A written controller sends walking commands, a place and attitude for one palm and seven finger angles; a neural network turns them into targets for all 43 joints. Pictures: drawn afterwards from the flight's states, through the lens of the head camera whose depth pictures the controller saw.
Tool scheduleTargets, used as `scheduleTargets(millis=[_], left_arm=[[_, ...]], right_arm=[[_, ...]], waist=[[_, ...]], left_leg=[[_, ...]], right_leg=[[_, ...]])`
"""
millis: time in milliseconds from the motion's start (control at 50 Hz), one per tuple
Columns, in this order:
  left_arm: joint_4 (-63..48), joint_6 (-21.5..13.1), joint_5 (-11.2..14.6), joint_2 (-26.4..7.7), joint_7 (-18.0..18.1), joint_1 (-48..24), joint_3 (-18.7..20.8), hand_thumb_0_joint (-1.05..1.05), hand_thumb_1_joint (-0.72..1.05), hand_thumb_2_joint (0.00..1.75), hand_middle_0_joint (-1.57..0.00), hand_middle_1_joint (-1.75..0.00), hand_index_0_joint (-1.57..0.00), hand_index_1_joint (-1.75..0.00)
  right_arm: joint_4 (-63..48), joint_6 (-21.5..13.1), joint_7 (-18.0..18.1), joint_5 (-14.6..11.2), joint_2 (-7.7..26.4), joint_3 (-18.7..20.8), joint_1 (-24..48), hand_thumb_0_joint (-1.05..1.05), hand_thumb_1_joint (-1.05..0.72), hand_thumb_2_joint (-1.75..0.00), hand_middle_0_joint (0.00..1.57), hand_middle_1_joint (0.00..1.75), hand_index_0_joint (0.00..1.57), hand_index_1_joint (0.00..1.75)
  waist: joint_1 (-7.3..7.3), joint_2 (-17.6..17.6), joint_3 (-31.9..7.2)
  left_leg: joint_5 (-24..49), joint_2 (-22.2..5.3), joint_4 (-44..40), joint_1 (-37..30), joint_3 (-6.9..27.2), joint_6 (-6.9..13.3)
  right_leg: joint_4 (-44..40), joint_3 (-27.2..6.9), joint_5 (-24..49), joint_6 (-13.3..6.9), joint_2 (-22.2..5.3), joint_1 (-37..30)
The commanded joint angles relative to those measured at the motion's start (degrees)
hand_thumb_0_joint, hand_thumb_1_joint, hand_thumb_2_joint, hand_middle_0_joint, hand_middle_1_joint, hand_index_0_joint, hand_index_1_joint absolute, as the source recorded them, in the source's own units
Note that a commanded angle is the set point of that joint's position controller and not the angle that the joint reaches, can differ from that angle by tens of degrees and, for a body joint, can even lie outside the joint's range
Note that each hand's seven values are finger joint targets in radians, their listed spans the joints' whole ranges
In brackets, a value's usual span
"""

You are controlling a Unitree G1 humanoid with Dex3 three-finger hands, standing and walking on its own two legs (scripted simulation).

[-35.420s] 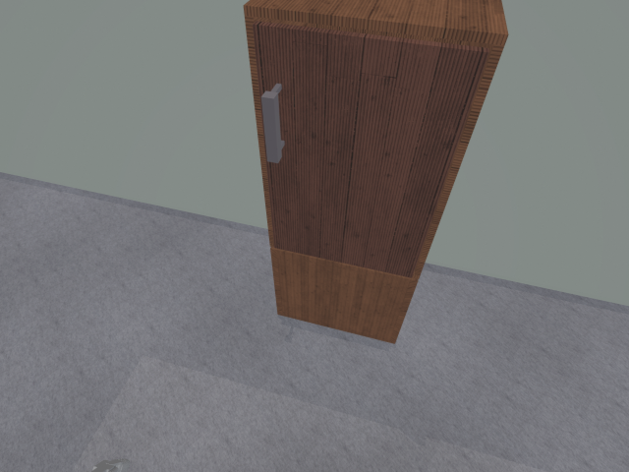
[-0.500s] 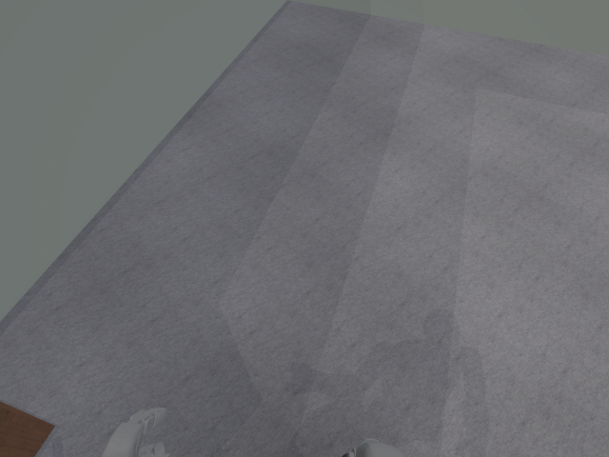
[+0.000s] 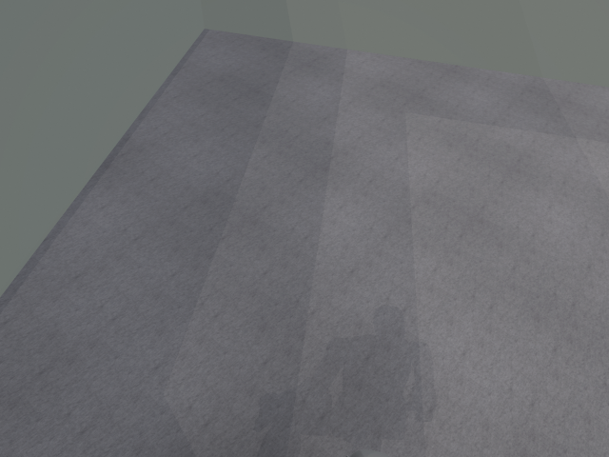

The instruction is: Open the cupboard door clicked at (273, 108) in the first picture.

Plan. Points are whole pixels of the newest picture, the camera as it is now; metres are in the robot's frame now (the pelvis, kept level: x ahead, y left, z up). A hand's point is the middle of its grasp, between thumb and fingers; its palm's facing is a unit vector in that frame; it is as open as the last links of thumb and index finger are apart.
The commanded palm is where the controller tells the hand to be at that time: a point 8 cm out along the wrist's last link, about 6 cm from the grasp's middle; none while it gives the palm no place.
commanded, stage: walk to a spot facing it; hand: left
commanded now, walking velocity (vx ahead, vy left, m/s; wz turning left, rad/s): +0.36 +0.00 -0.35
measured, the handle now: out of the picture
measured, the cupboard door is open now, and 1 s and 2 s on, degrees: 47 47 47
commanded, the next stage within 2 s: turn to face it in 0.54 s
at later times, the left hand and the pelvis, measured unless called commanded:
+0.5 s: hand (226, 364) +0.29 +0.14 -0.19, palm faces -0.08 -0.99 -0.13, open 7.3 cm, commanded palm none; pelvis +0.25 -0.03 -0.01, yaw -7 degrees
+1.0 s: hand (269, 247) +0.53 +0.10 -0.17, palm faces +0.01 -0.99 -0.15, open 7.3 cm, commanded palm none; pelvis +0.43 -0.07 +0.00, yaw +0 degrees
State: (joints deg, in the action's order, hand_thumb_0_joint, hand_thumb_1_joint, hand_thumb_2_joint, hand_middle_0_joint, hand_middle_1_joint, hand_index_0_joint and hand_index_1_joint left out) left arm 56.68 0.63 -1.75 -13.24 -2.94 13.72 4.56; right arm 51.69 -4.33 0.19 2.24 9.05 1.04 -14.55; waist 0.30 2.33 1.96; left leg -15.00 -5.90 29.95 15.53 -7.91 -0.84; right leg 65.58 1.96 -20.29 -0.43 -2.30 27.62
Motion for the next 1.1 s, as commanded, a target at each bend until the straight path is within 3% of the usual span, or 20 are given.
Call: scheduleTargets(millis=[0,100,160,200,240,300,440,460,500,540,680,760,840,860,900,960,1020,1040,1060,1080], left_arm=[[-7.45,-2.07,0.22,0.05,-0.83,-6.36,-0.55,0.0,0.9,0.9,-0.2,-0.3,-0.2,-0.3],[-7.45,-2.06,0.08,-0.36,-0.77,-9.0,-0.63,0.0,0.9,0.9,-0.2,-0.3,-0.2,-0.3],[-3.27,-2.58,-0.12,-4.92,-0.01,3.1,0.71,0.0,0.9,0.9,-0.2,-0.3,-0.2,-0.3],[0.56,-3.35,0.55,-15.88,1.72,17.41,3.55,0.0,0.9,0.9,-0.2,-0.3,-0.2,-0.3],[-0.34,-2.97,1.39,-12.6,2.51,10.1,2.65,0.0,0.9,0.9,-0.2,-0.3,-0.2,-0.3],[-1.81,-4.08,0.73,-5.93,3.1,2.37,0.63,0.0,0.9,0.9,-0.2,-0.3,-0.2,-0.3],[0.21,-4.49,1.14,-6.83,2.08,1.06,0.91,0.0,0.9,0.9,-0.2,-0.3,-0.2,-0.3],[0.11,-4.37,1.02,-5.56,1.95,1.02,0.53,0.0,0.9,0.9,-0.2,-0.3,-0.2,-0.3],[-2.12,-4.08,1.38,-0.48,1.8,2.78,-0.83,0.0,0.9,0.9,-0.2,-0.3,-0.2,-0.3],[-3.44,-4.4,0.47,-1.94,1.87,-3.78,-0.49,0.0,0.9,0.9,-0.2,-0.3,-0.2,-0.3],[-1.48,-2.25,0.55,2.15,1.29,-0.94,-1.57,0.0,0.9,0.9,-0.2,-0.3,-0.2,-0.3],[0.02,-2.85,0.41,0.44,2.02,1.86,-1.47,0.0,0.9,0.9,-0.2,-0.3,-0.2,-0.3],[0.06,-2.47,0.36,-11.21,3.42,6.61,1.17,0.0,0.9,0.9,-0.2,-0.3,-0.2,-0.3],[-1.12,-1.72,0.19,-10.64,3.78,3.87,1.02,0.0,0.9,0.9,-0.2,-0.3,-0.2,-0.3],[-1.64,-2.34,0.14,-7.08,4.5,0.52,0.94,0.0,0.9,0.9,-0.2,-0.3,-0.2,-0.3],[-1.83,-2.25,0.1,-6.42,4.7,-0.01,0.87,0.0,0.9,0.9,-0.2,-0.3,-0.2,-0.3],[-3.1,-1.73,0.96,-6.49,4.2,-2.07,1.4,0.0,0.9,0.9,-0.2,-0.3,-0.2,-0.3],[-4.33,-1.3,1.37,-5.03,3.93,-2.26,0.97,0.0,0.9,0.9,-0.2,-0.3,-0.2,-0.3],[-6.39,-0.72,1.81,-1.7,3.68,-3.16,0.0,0.0,0.9,0.9,-0.2,-0.3,-0.2,-0.3],[-8.07,0.03,1.44,-2.29,4.07,-6.43,-0.25,0.0,0.9,0.9,-0.2,-0.3,-0.2,-0.3]], right_arm=[[1.29,-0.61,0.93,-0.09,11.04,2.99,-7.87,0.0,-0.9,-0.9,0.2,0.3,0.2,0.3],[2.97,0.54,0.19,0.12,12.02,3.5,-9.28,0.0,-0.9,-0.9,0.2,0.3,0.2,0.3],[3.27,1.12,-0.35,-0.41,11.0,2.9,-6.74,0.0,-0.9,-0.9,0.2,0.3,0.2,0.3],[-0.62,0.59,-0.79,-1.93,6.49,1.67,-2.48,0.0,-0.9,-0.9,0.2,0.3,0.2,0.3],[-0.43,0.37,-0.87,-1.52,7.88,2.59,1.57,0.0,-0.9,-0.9,0.2,0.3,0.2,0.3],[2.43,1.48,-0.58,-0.72,6.32,2.39,-0.83,0.0,-0.9,-0.9,0.2,0.3,0.2,0.3],[4.69,0.81,-1.5,-0.48,5.06,2.36,-5.68,0.0,-0.9,-0.9,0.2,0.3,0.2,0.3],[5.81,0.36,-1.14,-0.4,7.52,3.05,-10.06,0.0,-0.9,-0.9,0.2,0.3,0.2,0.3],[7.81,0.1,0.27,0.58,17.51,5.17,-21.97,0.0,-0.9,-0.9,0.2,0.3,0.2,0.3],[6.01,0.5,0.62,0.25,14.16,4.42,-15.88,0.0,-0.9,-0.9,0.2,0.3,0.2,0.3],[6.09,-0.29,1.29,-0.37,8.01,2.53,-7.6,0.0,-0.9,-0.9,0.2,0.3,0.2,0.3],[6.63,1.39,0.97,-1.17,8.41,2.51,-5.14,0.0,-0.9,-0.9,0.2,0.3,0.2,0.3],[4.18,3.64,0.12,-1.59,4.97,2.16,-3.65,0.0,-0.9,-0.9,0.2,0.3,0.2,0.3],[3.6,3.75,-0.19,-1.67,3.69,2.07,-3.42,0.0,-0.9,-0.9,0.2,0.3,0.2,0.3],[4.49,4.43,0.12,-1.68,4.64,2.43,-2.05,0.0,-0.9,-0.9,0.2,0.3,0.2,0.3],[3.7,4.53,-0.54,-1.88,2.62,2.0,-0.85,0.0,-0.9,-0.9,0.2,0.3,0.2,0.3],[4.69,4.62,-0.73,-1.15,3.56,2.13,-5.85,0.0,-0.9,-0.9,0.2,0.3,0.2,0.3],[5.0,4.31,-0.65,-0.79,7.36,3.03,-9.15,0.0,-0.9,-0.9,0.2,0.3,0.2,0.3],[4.21,4.07,-0.33,-0.42,13.19,4.53,-11.32,0.0,-0.9,-0.9,0.2,0.3,0.2,0.3],[4.21,4.55,0.57,-0.42,15.84,5.07,-12.94,0.0,-0.9,-0.9,0.2,0.3,0.2,0.3]], waist=[[-2.31,-13.13,-1.52],[-2.56,-8.72,-0.32],[4.24,-1.84,-3.58],[9.98,18.1,-10.46],[6.36,8.09,-2.28],[0.5,9.02,-1.69],[-3.61,-0.73,-0.02],[-5.51,-4.86,-2.24],[-9.23,-24.45,-9.57],[-7.19,-11.55,-1.72],[-1.38,-10.41,-1.14],[0.74,-5.77,-3.08],[4.12,12.14,-5.26],[2.82,6.6,-1.69],[1.59,14.66,-2.02],[0.93,9.46,-2.75],[-2.21,2.95,-4.52],[-3.76,-6.33,-6.78],[-4.92,-23.85,-6.63],[-6.69,-20.7,-9.22]], left_leg=[[7.09,-12.55,-17.34,-9.48,5.37,5.29],[4.22,-12.61,-15.83,-6.9,1.32,5.29],[7.43,-7.85,1.32,2.24,-3.88,1.95],[-21.49,2.22,35.09,25.6,-3.13,-1.28],[-12.68,-3.07,41.49,30.51,5.39,-1.06],[-8.32,-4.76,30.22,18.92,5.44,-2.32],[7.84,2.07,0.3,-4.28,-1.94,-2.37],[5.26,0.7,-1.55,-11.57,0.74,-1.47],[-8.17,-21.68,-15.67,-23.13,33.05,8.77],[-6.08,-21.55,-17.23,-14.19,31.35,11.08],[23.86,-11.04,-14.24,-3.45,4.52,7.07],[10.92,-6.72,-8.49,2.47,6.34,4.94],[-22.28,2.83,21.75,13.48,1.38,-0.99],[-21.39,2.41,25.25,13.9,2.91,-0.32],[-17.78,-0.09,29.74,16.84,4.99,-1.7],[-14.71,0.23,17.47,13.01,3.28,-2.22],[4.85,3.63,0.04,-0.62,-1.33,-2.32],[12.71,-0.04,-5.3,-7.68,4.95,-0.5],[28.75,-14.63,-9.08,-12.19,25.95,6.9],[33.62,-19.54,-9.42,-12.3,31.18,12.65]], right_leg=[[-12.13,0.66,4.26,0.82,-3.74,6.49],[-27.26,6.12,6.67,0.22,-0.37,-4.56],[-35.14,3.86,5.61,-2.73,0.9,-26.01],[-52.5,-34.94,-7.25,-14.17,-23.09,-42.67],[-53.25,-28.88,-4.68,-14.84,-20.61,-33.51],[-51.49,-11.71,16.96,-10.63,-14.83,-21.1],[-47.42,-4.47,4.21,-6.71,-7.9,-10.26],[-39.27,-2.98,5.83,-5.38,-5.57,-7.25],[-5.73,3.43,-12.88,-1.18,4.6,7.05],[7.3,-2.6,-7.01,-1.65,-0.83,13.44],[-19.55,2.78,3.18,1.53,-2.81,-3.72],[-35.25,5.83,11.54,2.25,0.23,-18.51],[-51.82,-16.54,9.86,-9.39,-25.05,-24.47],[-51.7,-13.89,8.61,-9.82,-24.96,-20.26],[-48.01,-7.21,26.8,-8.4,-21.98,-22.76],[-41.9,2.0,41.99,-5.96,-19.8,-23.95],[-33.02,8.71,29.28,-0.93,-15.99,-16.9],[-24.69,10.01,19.14,1.65,-13.21,-11.05],[-11.99,10.29,-11.56,5.84,-5.48,3.28],[-3.44,2.11,-18.43,5.21,-3.76,5.37]])
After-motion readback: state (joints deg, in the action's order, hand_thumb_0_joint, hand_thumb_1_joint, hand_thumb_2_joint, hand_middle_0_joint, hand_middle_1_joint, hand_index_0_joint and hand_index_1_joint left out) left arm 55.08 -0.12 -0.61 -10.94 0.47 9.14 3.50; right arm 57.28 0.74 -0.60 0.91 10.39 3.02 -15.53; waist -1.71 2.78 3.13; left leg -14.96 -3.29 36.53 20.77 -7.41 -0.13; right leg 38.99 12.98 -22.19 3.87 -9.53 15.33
